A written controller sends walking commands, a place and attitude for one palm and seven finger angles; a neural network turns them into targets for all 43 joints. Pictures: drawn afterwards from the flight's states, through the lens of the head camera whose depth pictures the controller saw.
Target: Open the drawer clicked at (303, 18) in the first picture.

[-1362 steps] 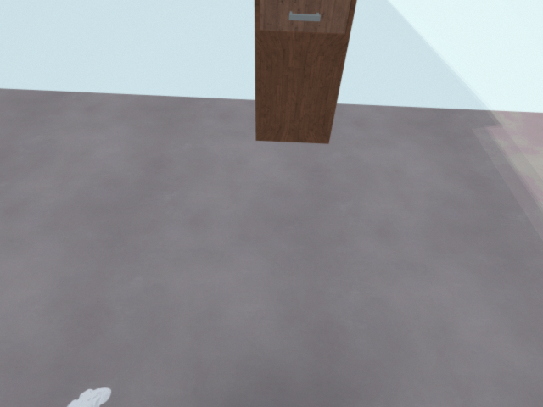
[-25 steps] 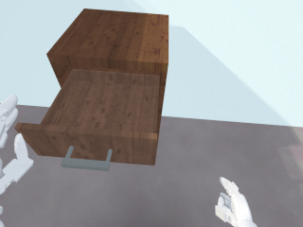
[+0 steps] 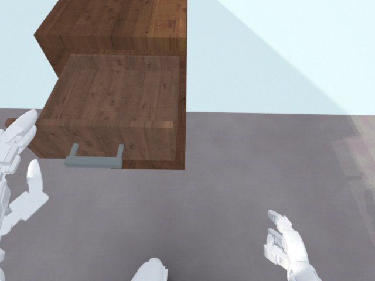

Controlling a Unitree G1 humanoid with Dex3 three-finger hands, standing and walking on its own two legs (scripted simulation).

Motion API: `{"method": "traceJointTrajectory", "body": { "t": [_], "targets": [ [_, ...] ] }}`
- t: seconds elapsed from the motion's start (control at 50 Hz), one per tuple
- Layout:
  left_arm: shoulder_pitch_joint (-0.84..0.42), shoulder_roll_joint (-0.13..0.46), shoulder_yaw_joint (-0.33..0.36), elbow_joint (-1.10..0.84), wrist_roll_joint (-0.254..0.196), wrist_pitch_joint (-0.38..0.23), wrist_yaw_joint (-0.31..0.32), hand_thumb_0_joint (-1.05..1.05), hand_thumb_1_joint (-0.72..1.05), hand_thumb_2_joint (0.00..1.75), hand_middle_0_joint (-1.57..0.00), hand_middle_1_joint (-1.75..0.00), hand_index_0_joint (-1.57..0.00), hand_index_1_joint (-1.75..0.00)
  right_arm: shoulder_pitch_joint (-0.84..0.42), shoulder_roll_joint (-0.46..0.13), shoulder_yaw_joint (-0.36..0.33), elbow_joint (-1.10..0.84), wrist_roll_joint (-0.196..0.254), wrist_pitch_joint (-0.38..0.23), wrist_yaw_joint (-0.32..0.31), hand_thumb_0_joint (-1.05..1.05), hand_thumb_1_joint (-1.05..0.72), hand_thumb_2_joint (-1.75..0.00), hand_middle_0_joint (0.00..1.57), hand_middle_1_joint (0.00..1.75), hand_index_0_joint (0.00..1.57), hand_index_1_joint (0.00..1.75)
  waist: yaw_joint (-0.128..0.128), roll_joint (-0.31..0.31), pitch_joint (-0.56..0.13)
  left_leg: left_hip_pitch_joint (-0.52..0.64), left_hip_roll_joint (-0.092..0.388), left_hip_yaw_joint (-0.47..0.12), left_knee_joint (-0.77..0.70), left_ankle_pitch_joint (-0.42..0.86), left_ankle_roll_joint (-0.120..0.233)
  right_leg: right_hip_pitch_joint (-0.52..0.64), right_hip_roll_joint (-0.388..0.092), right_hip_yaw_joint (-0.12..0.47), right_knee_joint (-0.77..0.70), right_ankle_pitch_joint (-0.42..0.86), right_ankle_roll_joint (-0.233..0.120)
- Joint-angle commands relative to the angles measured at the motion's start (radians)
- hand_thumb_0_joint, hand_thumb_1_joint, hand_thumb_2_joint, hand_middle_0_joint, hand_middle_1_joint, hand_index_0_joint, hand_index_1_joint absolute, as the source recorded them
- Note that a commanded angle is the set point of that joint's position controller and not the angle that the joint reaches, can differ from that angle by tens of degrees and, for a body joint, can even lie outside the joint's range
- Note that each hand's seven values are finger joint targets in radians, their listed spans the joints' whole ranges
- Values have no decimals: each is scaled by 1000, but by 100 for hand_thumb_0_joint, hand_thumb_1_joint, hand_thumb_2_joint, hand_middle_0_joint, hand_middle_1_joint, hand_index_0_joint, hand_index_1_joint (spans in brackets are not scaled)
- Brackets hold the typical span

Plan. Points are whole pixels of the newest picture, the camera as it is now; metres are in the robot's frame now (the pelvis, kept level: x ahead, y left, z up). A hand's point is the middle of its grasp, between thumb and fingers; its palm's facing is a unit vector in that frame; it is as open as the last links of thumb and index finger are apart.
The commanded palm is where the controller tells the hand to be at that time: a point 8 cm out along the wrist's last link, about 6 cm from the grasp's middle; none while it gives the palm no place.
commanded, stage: step back with the hand held close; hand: left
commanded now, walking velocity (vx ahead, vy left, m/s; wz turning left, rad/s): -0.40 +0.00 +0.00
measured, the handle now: (96, 155) +0.40 +0.26 -0.04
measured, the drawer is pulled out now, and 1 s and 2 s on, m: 0.30 0.30 0.30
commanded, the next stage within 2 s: stop stepping back and stand still in 0.10 s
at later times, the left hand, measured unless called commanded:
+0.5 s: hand out of the picture +0.06 +0.18 +0.19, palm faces +0.40 -0.79 -0.47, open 7.4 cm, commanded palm +0.00 +0.23 +0.18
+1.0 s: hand out of the picture +0.01 +0.18 +0.17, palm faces +0.50 -0.73 -0.46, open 7.4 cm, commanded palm -0.06 +0.21 +0.18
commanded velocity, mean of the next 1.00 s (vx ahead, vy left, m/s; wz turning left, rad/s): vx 0.08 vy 0.05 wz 0.00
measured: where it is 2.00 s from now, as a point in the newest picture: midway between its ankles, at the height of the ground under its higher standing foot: outside the picture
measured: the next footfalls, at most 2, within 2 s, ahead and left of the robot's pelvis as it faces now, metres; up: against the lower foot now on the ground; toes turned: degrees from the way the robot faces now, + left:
left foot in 0.20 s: -0.02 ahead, +0.11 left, +0.00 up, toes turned +4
left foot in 0.70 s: -0.16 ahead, +0.07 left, +0.00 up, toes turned +9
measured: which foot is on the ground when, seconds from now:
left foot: up 0.00-0.18, down 0.20-0.42, up 0.44-0.68, down 0.70-0.90, up 0.92-1.00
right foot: down 0.00-1.00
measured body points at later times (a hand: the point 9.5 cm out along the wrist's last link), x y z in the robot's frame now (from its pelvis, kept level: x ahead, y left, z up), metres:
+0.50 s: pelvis -0.12 -0.05 +0.00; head -0.11 -0.06 +0.45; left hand +0.03 +0.22 +0.21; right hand +0.07 -0.26 -0.08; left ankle -0.12 +0.09 -0.69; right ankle -0.07 -0.11 -0.73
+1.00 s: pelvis -0.15 -0.08 +0.00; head -0.16 -0.11 +0.45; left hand -0.02 +0.21 +0.20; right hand +0.02 -0.30 -0.11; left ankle -0.20 +0.05 -0.69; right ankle -0.12 -0.13 -0.73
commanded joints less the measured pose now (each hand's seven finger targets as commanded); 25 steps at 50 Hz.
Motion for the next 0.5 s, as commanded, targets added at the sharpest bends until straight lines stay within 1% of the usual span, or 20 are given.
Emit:
{"method": "traceJointTrajectory", "body": {
  "t": [0.0,0.02,0.04,0.06,0.1,0.12,0.14,0.16,0.18,0.2,0.22,0.24,0.28,0.34,0.36,0.38,0.4,0.42,0.44,0.48],
  "targets": [
    [191,132,204,-110,-20,-53,37,0,90,90,-20,-30,-20,-30,-105,-83,-62,-177,15,-12,-39,0,-90,-90,20,30,20,30,26,-212,-243,-49,-90,-15,507,-284,-12,39,-422,209,-106,766,-155],
    [181,117,197,-99,-4,-47,42,0,90,90,-20,-30,-20,-30,-123,-61,-44,-172,1,7,-45,0,-90,-90,20,30,20,30,10,-195,-223,-53,-73,2,437,-279,-20,52,-389,169,-94,799,-146],
    [136,111,188,-94,5,-44,41,0,90,90,-20,-30,-20,-30,-147,-52,-25,-180,-5,19,-49,0,-90,-90,20,30,20,30,14,-176,-199,-18,-59,13,301,-288,-15,43,-351,134,-74,815,-118],
    [112,99,170,-89,12,-41,49,0,90,90,-20,-30,-20,-30,-138,-54,-22,-172,-6,27,-63,0,-90,-90,20,30,20,30,-3,-188,-172,11,-54,21,147,-265,-14,66,-313,117,-46,855,-92],
    [86,93,142,-104,19,-33,64,0,90,90,-20,-30,-20,-30,-94,-87,-33,-160,-15,35,-80,0,-90,-90,20,30,20,30,-24,-143,-205,93,-72,61,-146,-124,-11,126,-266,115,16,855,-60],
    [68,89,121,-137,18,-32,69,0,90,90,-20,-30,-20,-30,-64,-97,-41,-154,-15,37,-82,0,-90,-90,20,30,20,30,-31,-107,-229,183,-67,83,-282,27,-7,127,-243,92,44,792,-31],
    [46,95,95,-173,17,-27,75,0,90,90,-20,-30,-20,-30,-74,-112,-56,-149,-10,37,-86,0,-90,-90,20,30,20,30,-30,-37,-237,274,-17,73,-378,233,1,111,-201,77,93,688,0],
    [13,100,85,-225,19,-35,78,0,90,90,-20,-30,-20,-30,-46,-131,-74,-153,-11,29,-81,0,-90,-90,20,30,20,30,-12,55,-260,385,122,-40,-350,601,48,-4,-142,44,151,381,41],
    [-4,118,92,-276,22,-43,79,0,90,90,-20,-30,-20,-30,-18,-142,-93,-160,-11,10,-66,0,-90,-90,20,30,20,30,1,134,-305,505,237,-120,-254,879,93,-153,-118,57,214,40,46],
    [49,100,89,-274,18,-46,75,0,90,90,-20,-30,-20,-30,26,-143,-102,-158,-4,-16,-48,0,-90,-90,20,30,20,30,1,137,-329,571,268,-88,-244,880,124,-206,-101,65,288,-130,40],
    [106,98,104,-245,26,-41,79,0,90,90,-20,-30,-20,-30,27,-128,-100,-161,-15,-33,-42,0,-90,-90,20,30,20,30,-1,164,-324,541,238,-90,-234,848,134,-220,-78,44,310,-160,38],
    [132,140,151,-303,17,-31,75,0,90,90,-20,-30,-20,-30,10,-126,-90,-168,-31,-40,-42,0,-90,-90,20,30,20,30,18,270,-350,478,230,-90,-260,711,141,-184,-94,47,340,-193,43],
    [91,142,148,-368,18,-18,85,0,90,90,-20,-30,-20,-30,3,-125,-69,-177,-18,-44,-31,0,-90,-90,20,30,20,30,5,207,-257,358,183,-66,-282,533,135,-106,-84,19,275,-137,52],
    [100,133,162,-284,11,4,96,0,90,90,-20,-30,-20,-30,-3,-142,-54,-179,2,-48,-33,0,-90,-90,20,30,20,30,9,101,-183,152,95,-1,-266,17,87,110,-86,-16,-3,36,62],
    [75,129,149,-234,13,-3,94,0,90,90,-20,-30,-20,-30,-12,-136,-47,-175,3,-46,-33,0,-90,-90,20,30,20,30,-4,25,-142,96,45,14,-224,-187,65,124,-126,27,-96,30,50],
    [66,146,167,-172,14,-7,94,0,90,90,-20,-30,-20,-30,-18,-131,-50,-173,-1,-34,-34,0,-90,-90,20,30,20,30,-17,-97,-108,93,-27,42,-71,-265,39,15,-228,205,-220,-148,-4],
    [36,150,171,-145,11,3,93,0,90,90,-20,-30,-20,-30,-10,-138,-58,-166,-5,-23,-39,0,-90,-90,20,30,20,30,-12,-201,-104,122,-87,61,129,-279,17,-141,-358,415,-355,-446,-65],
    [11,117,131,-110,14,10,86,0,90,90,-20,-30,-20,-30,10,-143,-77,-149,-1,-7,-42,0,-90,-90,20,30,20,30,-10,-247,-66,135,-93,51,342,-239,20,-261,-428,491,-422,-540,-92],
    [0,108,128,-77,10,10,76,0,90,90,-20,-30,-20,-30,6,-157,-78,-140,-9,6,-39,0,-90,-90,20,30,20,30,-24,-201,-43,100,-83,33,433,-187,21,-287,-411,452,-403,-482,-81],
    [6,105,121,-12,11,4,64,0,90,90,-20,-30,-20,-30,4,-132,-58,-126,-18,9,-38,0,-90,-90,20,30,20,30,-43,-171,-89,103,-57,43,413,-103,20,-283,-366,298,-333,-391,-79]
  ]
}}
